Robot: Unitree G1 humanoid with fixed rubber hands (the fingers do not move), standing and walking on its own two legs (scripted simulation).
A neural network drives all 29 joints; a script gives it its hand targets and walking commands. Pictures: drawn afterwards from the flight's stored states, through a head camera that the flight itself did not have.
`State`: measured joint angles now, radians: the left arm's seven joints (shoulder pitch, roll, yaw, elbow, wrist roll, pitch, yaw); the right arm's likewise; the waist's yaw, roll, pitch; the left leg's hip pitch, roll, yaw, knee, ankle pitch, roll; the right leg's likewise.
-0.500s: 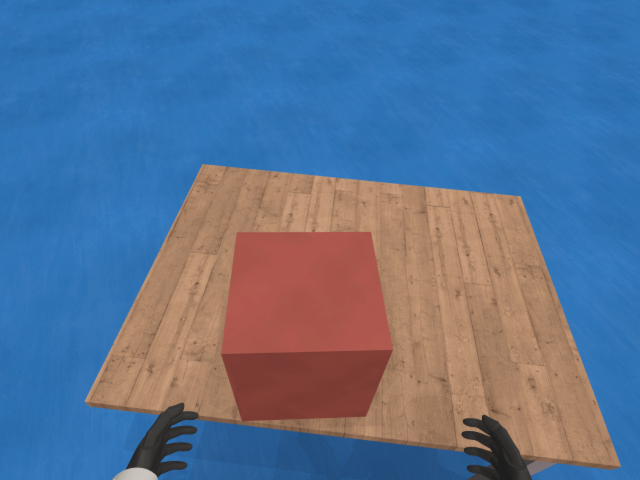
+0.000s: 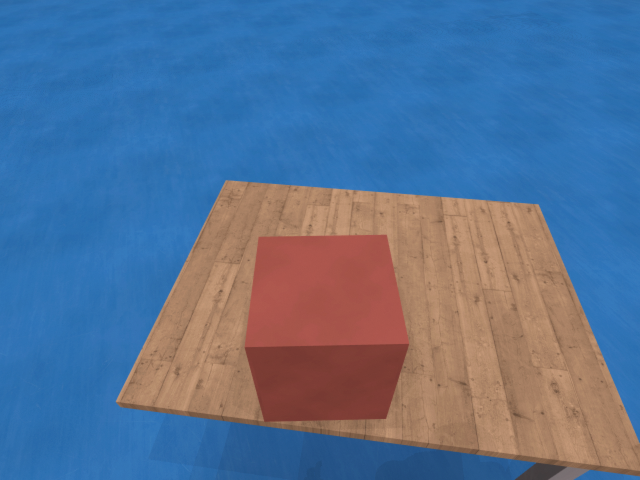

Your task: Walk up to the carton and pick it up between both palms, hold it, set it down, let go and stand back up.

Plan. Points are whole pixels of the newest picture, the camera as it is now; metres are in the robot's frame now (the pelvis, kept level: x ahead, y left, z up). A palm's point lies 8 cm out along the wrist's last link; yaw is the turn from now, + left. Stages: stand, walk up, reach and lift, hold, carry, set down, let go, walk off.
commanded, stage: stand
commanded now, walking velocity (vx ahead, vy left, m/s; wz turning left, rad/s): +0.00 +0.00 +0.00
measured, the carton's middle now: (324, 330) +0.38 +0.02 -0.10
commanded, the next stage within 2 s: none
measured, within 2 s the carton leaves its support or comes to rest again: neither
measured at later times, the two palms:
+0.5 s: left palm out of the picture -0.03 +0.24 -0.14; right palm out of the picture -0.05 -0.18 -0.15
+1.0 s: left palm out of the picture -0.06 +0.23 -0.15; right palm out of the picture -0.06 -0.16 -0.15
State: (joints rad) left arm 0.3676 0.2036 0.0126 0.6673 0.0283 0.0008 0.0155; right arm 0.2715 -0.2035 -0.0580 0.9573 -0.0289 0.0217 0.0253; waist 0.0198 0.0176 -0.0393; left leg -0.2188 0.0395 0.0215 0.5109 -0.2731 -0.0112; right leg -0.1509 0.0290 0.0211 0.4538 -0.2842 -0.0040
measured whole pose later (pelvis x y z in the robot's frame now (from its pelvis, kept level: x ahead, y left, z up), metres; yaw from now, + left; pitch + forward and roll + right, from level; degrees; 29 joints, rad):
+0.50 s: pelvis -0.01 +0.03 +0.00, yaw +0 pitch -3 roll +0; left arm 0.40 0.12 0.00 1.03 0.01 -0.01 0.05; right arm 0.34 -0.13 -0.04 1.16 -0.02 0.03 -0.02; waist -0.01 0.00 -0.01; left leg -0.16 -0.02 0.05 0.42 -0.21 0.04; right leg -0.11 -0.03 0.05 0.41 -0.25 0.05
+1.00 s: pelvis -0.01 +0.04 +0.00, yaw -1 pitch -2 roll +0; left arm 0.38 0.08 -0.01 1.17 0.01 -0.01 0.06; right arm 0.33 -0.11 -0.03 1.19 -0.01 0.01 -0.03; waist -0.01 0.00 0.01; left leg -0.16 -0.05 0.07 0.41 -0.21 0.06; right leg -0.13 -0.06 0.07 0.42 -0.25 0.07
